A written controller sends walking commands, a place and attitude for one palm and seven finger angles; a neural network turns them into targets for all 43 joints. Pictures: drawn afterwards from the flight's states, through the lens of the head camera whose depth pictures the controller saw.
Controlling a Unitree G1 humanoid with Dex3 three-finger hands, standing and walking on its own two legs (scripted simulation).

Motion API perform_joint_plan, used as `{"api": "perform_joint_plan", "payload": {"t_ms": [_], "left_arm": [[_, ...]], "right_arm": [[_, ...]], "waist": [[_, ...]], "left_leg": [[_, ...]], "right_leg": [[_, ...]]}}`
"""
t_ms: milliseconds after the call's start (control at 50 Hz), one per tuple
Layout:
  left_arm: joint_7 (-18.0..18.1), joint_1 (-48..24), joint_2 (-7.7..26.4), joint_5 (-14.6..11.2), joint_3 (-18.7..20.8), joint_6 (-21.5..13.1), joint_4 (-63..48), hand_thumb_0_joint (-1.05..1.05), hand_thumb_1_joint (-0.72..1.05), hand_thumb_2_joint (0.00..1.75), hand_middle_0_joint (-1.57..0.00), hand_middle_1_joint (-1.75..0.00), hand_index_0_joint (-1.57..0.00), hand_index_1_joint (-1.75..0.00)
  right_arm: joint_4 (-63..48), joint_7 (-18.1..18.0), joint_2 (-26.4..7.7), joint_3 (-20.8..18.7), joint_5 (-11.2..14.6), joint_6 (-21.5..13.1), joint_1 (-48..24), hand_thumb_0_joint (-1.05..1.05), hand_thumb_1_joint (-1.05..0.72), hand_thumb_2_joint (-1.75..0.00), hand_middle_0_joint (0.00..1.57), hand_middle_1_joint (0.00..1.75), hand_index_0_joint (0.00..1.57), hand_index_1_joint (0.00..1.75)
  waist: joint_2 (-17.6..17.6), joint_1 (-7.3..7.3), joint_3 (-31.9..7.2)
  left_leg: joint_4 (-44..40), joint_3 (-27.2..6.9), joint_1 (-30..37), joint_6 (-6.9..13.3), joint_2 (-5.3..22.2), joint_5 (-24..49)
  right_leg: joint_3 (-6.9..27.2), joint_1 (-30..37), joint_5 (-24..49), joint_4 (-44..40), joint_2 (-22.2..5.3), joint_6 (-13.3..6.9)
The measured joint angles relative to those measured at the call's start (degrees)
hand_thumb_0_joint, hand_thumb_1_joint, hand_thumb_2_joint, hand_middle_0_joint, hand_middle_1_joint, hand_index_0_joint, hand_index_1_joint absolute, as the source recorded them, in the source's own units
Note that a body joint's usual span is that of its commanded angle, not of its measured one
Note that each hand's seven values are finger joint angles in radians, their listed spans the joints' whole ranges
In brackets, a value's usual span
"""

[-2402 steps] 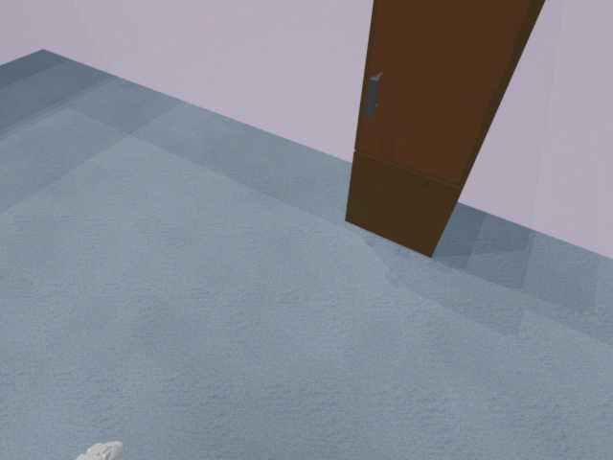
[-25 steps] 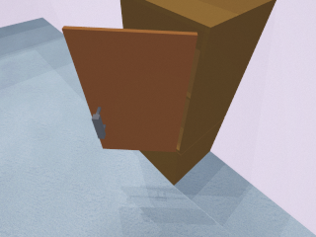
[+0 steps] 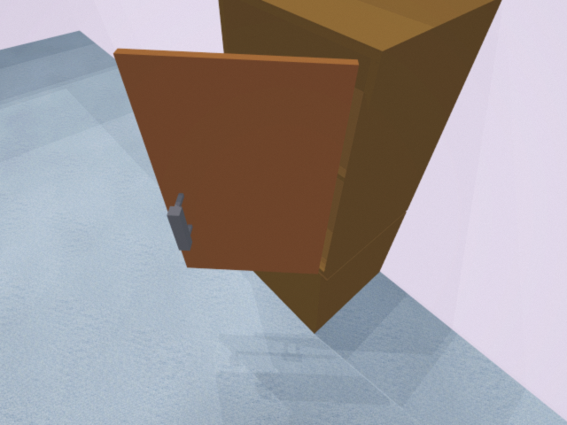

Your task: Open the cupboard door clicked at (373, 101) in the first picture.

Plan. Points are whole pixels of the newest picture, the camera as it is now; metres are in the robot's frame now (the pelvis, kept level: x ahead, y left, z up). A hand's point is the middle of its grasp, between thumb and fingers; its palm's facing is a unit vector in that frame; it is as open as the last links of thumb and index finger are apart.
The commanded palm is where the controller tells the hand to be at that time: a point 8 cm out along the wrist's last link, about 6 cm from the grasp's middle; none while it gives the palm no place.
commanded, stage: look again from close up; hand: left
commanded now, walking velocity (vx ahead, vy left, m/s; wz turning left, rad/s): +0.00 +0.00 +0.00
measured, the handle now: (182, 221) +0.52 +0.26 -0.11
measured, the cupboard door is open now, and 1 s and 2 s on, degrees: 45 45 45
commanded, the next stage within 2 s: raise the hand with hooked fingers in 0.10 s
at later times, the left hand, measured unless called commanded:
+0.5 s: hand (165, 384) +0.18 +0.18 -0.03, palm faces +0.03 -1.00 -0.03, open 7.9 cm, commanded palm +0.12 +0.25 -0.08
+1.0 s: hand (136, 393) +0.17 +0.23 -0.08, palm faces +0.02 -1.00 -0.03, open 10.8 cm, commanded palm +0.14 +0.29 -0.08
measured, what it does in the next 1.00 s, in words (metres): lowers itself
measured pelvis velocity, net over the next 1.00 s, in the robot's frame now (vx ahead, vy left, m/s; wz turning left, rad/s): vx -0.07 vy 0.01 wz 0.02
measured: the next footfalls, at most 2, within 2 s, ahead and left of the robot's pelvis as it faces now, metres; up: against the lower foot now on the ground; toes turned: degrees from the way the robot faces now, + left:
none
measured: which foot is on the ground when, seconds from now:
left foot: down 0.00-1.00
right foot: down 0.00-1.00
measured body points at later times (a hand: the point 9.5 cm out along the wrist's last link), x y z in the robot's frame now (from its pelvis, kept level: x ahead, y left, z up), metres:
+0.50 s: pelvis -0.05 +0.00 -0.07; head -0.01 +0.00 +0.38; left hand +0.17 +0.23 -0.03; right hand +0.15 -0.25 -0.14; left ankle +0.00 +0.12 -0.74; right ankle -0.06 -0.08 -0.74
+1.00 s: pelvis -0.07 +0.01 -0.11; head +0.01 +0.03 +0.33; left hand +0.17 +0.28 -0.08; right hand +0.09 -0.21 -0.21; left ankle +0.00 +0.12 -0.74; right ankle -0.06 -0.08 -0.74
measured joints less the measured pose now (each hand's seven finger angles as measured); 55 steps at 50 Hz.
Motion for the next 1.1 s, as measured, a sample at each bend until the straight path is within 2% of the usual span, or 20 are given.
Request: {"api": "perform_joint_plan", "payload": {"t_ms": [220,240,260,280,340,380,420,480,520,540,580,660,720,760,800,860,940,1000,1100], "left_arm": [[0.54,0.44,-0.73,0.17,-0.18,-0.37,0.39,0.0,0.91,0.9,-0.2,-0.3,-0.2,-0.3],[0.47,3.23,-1.06,-2.39,0.39,2.6,-8.35,0.0,0.91,0.9,-0.2,-0.3,-0.2,-0.3],[1.02,6.45,-1.04,-4.0,1.1,2.93,-18.79,0.01,0.91,0.89,-0.2,-0.3,-0.21,-0.31],[2.04,9.02,-0.8,-5.22,1.2,1.76,-28.01,0.01,0.91,0.89,-0.2,-0.31,-0.21,-0.31],[2.36,9.17,-1.24,-8.82,2.6,-3.81,-43.87,0.02,0.9,0.88,-0.2,-0.32,-0.21,-0.32],[-0.05,4.97,-1.56,-10.27,4.78,-11.0,-46.04,0.01,0.87,0.87,-0.2,-0.34,-0.21,-0.34],[-4.19,0.91,-1.57,-11.76,6.65,-19.15,-46.04,0.01,0.84,0.86,-0.2,-0.36,-0.21,-0.36],[-13.05,-2.06,-1.46,-13.42,7.62,-30.75,-45.9,0.01,0.78,0.84,-0.2,-0.39,-0.21,-0.4],[-18.43,-2.33,-1.24,-14.04,7.64,-34.42,-45.86,0.0,0.73,0.82,-0.21,-0.42,-0.21,-0.42],[-20.21,-1.99,-1.17,-14.51,7.57,-34.39,-46.08,0.0,0.71,0.81,-0.21,-0.43,-0.21,-0.44],[-21.61,-0.71,-1.05,-15.37,7.64,-32.14,-46.81,0.0,0.66,0.79,-0.21,-0.46,-0.22,-0.46],[-18.58,3.0,-0.26,-15.56,8.75,-28.09,-50.75,0.01,0.56,0.75,-0.23,-0.52,-0.23,-0.52],[-16.81,4.57,1.3,-15.17,9.42,-28.5,-55.34,0.01,0.49,0.72,-0.23,-0.57,-0.23,-0.57],[-17.34,3.74,2.45,-15.43,9.75,-29.23,-56.82,0.01,0.44,0.7,-0.23,-0.6,-0.24,-0.6],[-19.01,1.63,3.39,-16.14,10.06,-28.75,-56.63,0.01,0.4,0.68,-0.23,-0.63,-0.24,-0.63],[-21.37,-1.8,4.38,-17.06,10.87,-25.43,-54.76,0.01,0.33,0.65,-0.24,-0.67,-0.24,-0.67],[-21.97,-3.64,4.83,-17.96,12.87,-21.24,-52.8,0.01,0.23,0.61,-0.25,-0.73,-0.25,-0.73],[-21.07,-2.98,4.66,-18.3,14.2,-21.3,-52.89,0.0,0.17,0.58,-0.25,-0.77,-0.26,-0.78],[-20.54,-2.09,4.78,-18.25,15.01,-24.1,-52.64,0.0,0.05,0.53,-0.26,-0.85,-0.26,-0.85]], "right_arm": [[-0.13,0.08,0.12,-0.02,0.13,0.11,0.28,0.01,-0.9,-0.9,0.2,0.3,0.2,0.3],[-3.0,-0.12,-0.23,0.16,0.93,-0.37,1.24,0.01,-0.9,-0.9,0.2,0.3,0.2,0.3],[-6.1,-0.86,-0.45,0.24,1.49,-2.66,2.76,0.01,-0.9,-0.9,0.2,0.3,0.2,0.3],[-8.89,-1.49,-0.69,0.01,2.04,-5.33,4.16,0.01,-0.9,-0.9,0.2,0.3,0.2,0.3],[-15.21,-2.12,-2.25,-0.93,2.59,-10.21,4.93,0.01,-0.9,-0.9,0.2,0.3,0.2,0.3],[-18.46,-1.78,-3.37,-1.47,1.82,-11.5,3.16,0.01,-0.9,-0.9,0.2,0.3,0.2,0.3],[-21.54,-0.83,-4.08,-2.23,1.03,-12.38,0.88,0.01,-0.9,-0.9,0.2,0.3,0.2,0.3],[-26.26,1.05,-4.92,-3.56,0.76,-13.21,-2.36,0.01,-0.9,-0.9,0.2,0.3,0.2,0.3],[-29.6,1.71,-5.62,-4.26,1.15,-12.89,-4.03,0.01,-0.9,-0.9,0.2,0.3,0.2,0.3],[-31.24,1.66,-5.95,-4.46,1.46,-12.46,-4.63,0.01,-0.9,-0.9,0.2,0.3,0.2,0.3],[-34.1,1.0,-6.33,-4.57,2.06,-11.52,-5.4,0.01,-0.9,-0.9,0.2,0.3,0.2,0.3],[-37.06,-0.87,-5.41,-3.71,2.38,-10.6,-5.45,0.01,-0.9,-0.9,0.2,0.3,0.2,0.3],[-36.67,-1.94,-4.07,-2.04,1.9,-10.87,-4.53,0.01,-0.9,-0.9,0.2,0.3,0.2,0.3],[-35.44,-2.3,-3.27,-0.71,1.72,-11.17,-3.94,0.01,-0.9,-0.9,0.2,0.3,0.2,0.3],[-34.06,-2.48,-2.6,0.48,1.7,-11.27,-3.35,0.01,-0.9,-0.9,0.2,0.3,0.2,0.3],[-32.42,-2.55,-1.74,1.53,1.9,-10.82,-2.19,0.01,-0.9,-0.9,0.2,0.3,0.21,0.3],[-31.3,-2.43,-1.29,1.35,1.97,-10.13,-0.19,0.01,-0.9,-0.9,0.2,0.3,0.21,0.3],[-30.89,-2.2,-1.73,0.38,1.86,-10.0,1.28,0.02,-0.9,-0.9,0.2,0.3,0.21,0.3],[-30.73,-1.89,-3.71,-1.06,1.74,-9.87,2.42,0.02,-0.9,-0.9,0.2,0.3,0.21,0.3]], "waist": [[0.37,-0.02,-0.02],[0.77,-0.16,0.33],[0.67,0.22,0.61],[0.57,0.36,0.35],[1.98,-1.38,-1.39],[2.71,-2.41,-3.66],[2.34,-2.23,-6.2],[0.95,-1.47,-9.22],[0.28,-0.93,-10.13],[0.06,-0.64,-10.37],[-0.14,0.06,-10.47],[0.24,1.14,-9.79],[1.06,1.65,-9.47],[1.74,1.68,-9.4],[2.47,1.5,-9.33],[3.17,0.8,-9.31],[3.54,-0.49,-9.29],[3.47,-1.19,-9.48],[3.25,-1.55,-9.92]], "left_leg": [[1.3,-0.16,-1.22,0.02,0.37,-0.07],[2.27,-0.59,-1.89,0.24,0.5,-0.72],[2.28,-0.45,-1.96,0.32,0.16,-0.92],[2.36,-0.37,-2.37,0.3,-0.42,-0.7],[6.44,-2.13,-7.17,0.9,-1.73,-1.15],[12.03,-3.06,-14.02,1.05,-1.7,-2.54],[18.49,-2.8,-21.79,0.89,-1.16,-4.46],[28.87,-2.35,-33.0,0.86,-0.11,-7.8],[35.22,-2.41,-38.9,0.46,0.46,-9.84],[37.96,-2.5,-41.24,0.55,0.63,-10.85],[42.23,-3.01,-44.76,0.79,0.84,-11.63],[47.41,-4.88,-48.58,0.34,1.4,-14.07],[48.87,-6.49,-50.2,0.28,1.73,-14.42],[49.28,-7.36,-51.21,0.26,1.81,-14.33],[49.46,-7.89,-52.1,0.35,1.9,-14.15],[49.16,-7.8,-52.82,0.62,2.0,-13.87],[47.98,-6.69,-52.38,1.19,2.2,-13.68],[47.03,-5.75,-51.72,1.66,2.21,-13.66],[46.65,-4.88,-51.65,2.45,1.83,-13.83]], "right_leg": [[-0.1,-0.33,0.44,-0.43,0.27,0.24],[-0.17,-0.93,0.38,0.23,0.44,0.32],[0.03,-1.77,-0.09,1.69,0.09,0.3],[0.05,-2.93,-0.88,3.57,-0.55,0.34],[-1.88,-7.15,-3.39,8.69,-2.08,0.7],[-2.87,-13.51,-5.07,14.14,-2.44,0.65],[-2.57,-21.64,-7.2,21.21,-2.49,0.3],[-1.84,-33.21,-10.7,32.05,-2.21,-0.36],[-1.78,-39.06,-12.82,38.44,-2.1,-0.94],[-1.82,-41.33,-13.92,41.21,-2.11,-0.93],[-2.17,-44.52,-15.62,45.41,-2.05,-1.07],[-3.87,-47.01,-17.25,49.04,-1.55,-1.51],[-5.38,-47.52,-17.25,49.13,-1.04,-1.69],[-6.2,-47.93,-16.99,48.82,-0.81,-1.68],[-6.69,-48.44,-16.62,48.46,-0.63,-1.61],[-6.58,-49.11,-16.05,47.86,-0.52,-1.31],[-5.47,-49.16,-15.32,46.68,-0.41,-0.68],[-4.55,-48.89,-14.94,45.82,-0.46,-0.15],[-3.73,-49.0,-14.87,45.47,-0.9,0.64]]}}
